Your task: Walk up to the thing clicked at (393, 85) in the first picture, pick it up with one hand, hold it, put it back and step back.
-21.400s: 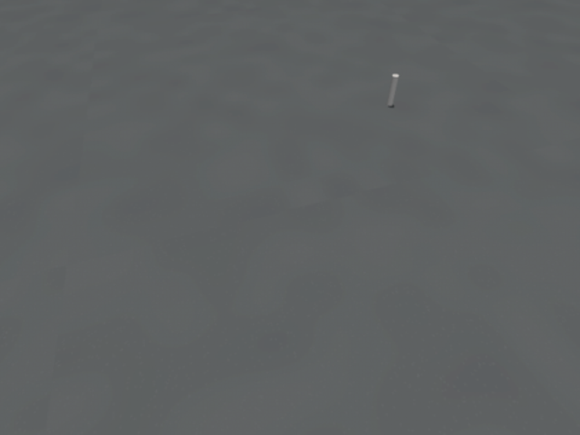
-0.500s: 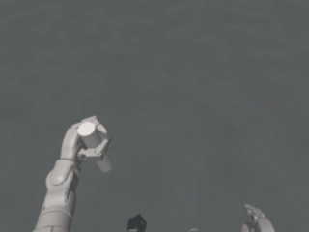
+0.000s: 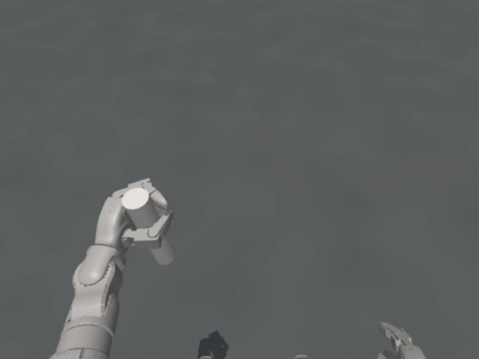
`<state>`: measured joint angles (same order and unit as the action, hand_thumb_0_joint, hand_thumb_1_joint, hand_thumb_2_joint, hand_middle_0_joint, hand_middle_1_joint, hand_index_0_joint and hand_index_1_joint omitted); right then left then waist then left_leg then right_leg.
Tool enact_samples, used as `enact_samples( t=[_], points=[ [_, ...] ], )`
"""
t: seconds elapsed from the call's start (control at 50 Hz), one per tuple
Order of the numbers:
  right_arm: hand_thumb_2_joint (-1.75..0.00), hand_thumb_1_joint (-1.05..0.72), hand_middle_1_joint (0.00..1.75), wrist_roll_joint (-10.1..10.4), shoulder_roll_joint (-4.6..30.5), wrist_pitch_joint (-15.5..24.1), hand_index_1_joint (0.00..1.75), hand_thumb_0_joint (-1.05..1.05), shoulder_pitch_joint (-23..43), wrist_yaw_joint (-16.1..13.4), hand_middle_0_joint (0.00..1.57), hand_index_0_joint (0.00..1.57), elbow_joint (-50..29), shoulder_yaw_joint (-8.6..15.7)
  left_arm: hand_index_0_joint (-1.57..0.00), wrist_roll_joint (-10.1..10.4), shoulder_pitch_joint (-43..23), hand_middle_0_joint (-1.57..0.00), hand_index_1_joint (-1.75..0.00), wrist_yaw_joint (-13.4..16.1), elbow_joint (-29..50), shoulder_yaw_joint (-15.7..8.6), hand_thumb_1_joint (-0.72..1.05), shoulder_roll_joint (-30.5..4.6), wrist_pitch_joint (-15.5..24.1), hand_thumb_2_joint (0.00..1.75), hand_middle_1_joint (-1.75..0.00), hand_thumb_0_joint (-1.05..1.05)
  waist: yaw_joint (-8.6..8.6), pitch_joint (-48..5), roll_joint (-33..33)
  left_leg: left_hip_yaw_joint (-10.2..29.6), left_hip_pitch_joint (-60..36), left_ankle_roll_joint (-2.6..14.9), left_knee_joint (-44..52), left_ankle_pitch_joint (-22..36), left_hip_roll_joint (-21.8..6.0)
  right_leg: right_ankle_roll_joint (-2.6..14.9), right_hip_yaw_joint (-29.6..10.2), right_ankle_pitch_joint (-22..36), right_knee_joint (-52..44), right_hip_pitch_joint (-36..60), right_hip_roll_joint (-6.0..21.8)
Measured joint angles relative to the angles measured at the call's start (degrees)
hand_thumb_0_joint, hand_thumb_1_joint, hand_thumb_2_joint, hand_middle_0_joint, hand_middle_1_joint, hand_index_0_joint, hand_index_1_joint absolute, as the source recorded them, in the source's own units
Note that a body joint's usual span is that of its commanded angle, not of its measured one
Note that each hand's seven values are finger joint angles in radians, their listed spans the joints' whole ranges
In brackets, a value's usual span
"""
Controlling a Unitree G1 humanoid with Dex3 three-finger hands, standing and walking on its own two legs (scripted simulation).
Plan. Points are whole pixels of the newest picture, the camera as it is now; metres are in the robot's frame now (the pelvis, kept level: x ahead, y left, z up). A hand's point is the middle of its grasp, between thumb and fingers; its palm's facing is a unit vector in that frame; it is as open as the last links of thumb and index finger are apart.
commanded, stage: hold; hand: left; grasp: from the side
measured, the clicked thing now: (152, 231) +0.33 +0.18 +0.01
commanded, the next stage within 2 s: crouch in 1.16 s
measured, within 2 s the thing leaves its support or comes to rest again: neither
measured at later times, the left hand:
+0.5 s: hand (155, 219) +0.33 +0.17 +0.05, palm faces -0.11 -0.99 +0.00, open 5.2 cm
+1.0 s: hand (158, 221) +0.33 +0.16 +0.05, palm faces -0.10 -0.99 +0.01, open 5.2 cm
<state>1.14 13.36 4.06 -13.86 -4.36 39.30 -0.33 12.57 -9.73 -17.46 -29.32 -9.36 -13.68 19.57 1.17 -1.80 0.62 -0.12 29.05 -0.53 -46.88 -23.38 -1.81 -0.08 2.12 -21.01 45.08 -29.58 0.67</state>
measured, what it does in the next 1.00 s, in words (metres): stands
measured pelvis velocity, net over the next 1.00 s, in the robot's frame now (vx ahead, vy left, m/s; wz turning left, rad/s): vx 0.00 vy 0.00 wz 0.00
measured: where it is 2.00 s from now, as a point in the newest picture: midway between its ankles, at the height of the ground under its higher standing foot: outside the picture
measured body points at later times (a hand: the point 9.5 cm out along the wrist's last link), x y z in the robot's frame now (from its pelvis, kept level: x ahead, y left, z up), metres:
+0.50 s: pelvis +0.00 +0.00 +0.00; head +0.04 +0.01 +0.45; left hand +0.33 +0.22 +0.05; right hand +0.13 -0.25 -0.11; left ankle +0.00 +0.12 -0.71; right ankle +0.02 -0.12 -0.71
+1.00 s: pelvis +0.00 +0.00 +0.00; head +0.03 +0.01 +0.45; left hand +0.33 +0.22 +0.05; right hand +0.12 -0.25 -0.11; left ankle +0.00 +0.12 -0.71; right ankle +0.02 -0.12 -0.71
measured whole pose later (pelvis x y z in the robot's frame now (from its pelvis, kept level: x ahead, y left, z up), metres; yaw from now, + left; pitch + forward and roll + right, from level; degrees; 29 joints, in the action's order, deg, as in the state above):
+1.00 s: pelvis +0.00 +0.00 +0.00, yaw +0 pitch +6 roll -1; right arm 1.2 13.2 4.2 -14.2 -3.5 39.2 -0.2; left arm 12.0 -11.1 -16.5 -31.4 -8.7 -13.3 20.1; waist 1.4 -2.1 0.4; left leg -0.2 29.9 -0.3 -47.2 -23.2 -1.7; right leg -0.3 2.0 -20.6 45.1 -30.3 0.7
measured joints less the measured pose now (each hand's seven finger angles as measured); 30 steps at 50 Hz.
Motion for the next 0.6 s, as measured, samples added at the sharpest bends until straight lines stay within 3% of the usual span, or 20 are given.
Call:
enact_samples(
  t=[0.6],
  points=[
    [-0.89, -0.87, 0.30, -0.05, -0.02, 0.27, 0.30, 0.01, -0.26, 0.77, 0.20, 0.21, 0.28, 0.18, -1.04, -0.08, -1.33, -1.00, -1.19, 0.48, -2.07, 0.56, 0.16, 0.47, 0.38, 1.19, -1.24, 0.07, 0.03, -0.45, 0.06, -0.02, 0.68, 0.27, -0.41, -0.11, 0.15, -0.25, -0.07, 0.09, 0.06, -0.50, 0.12]
  ],
)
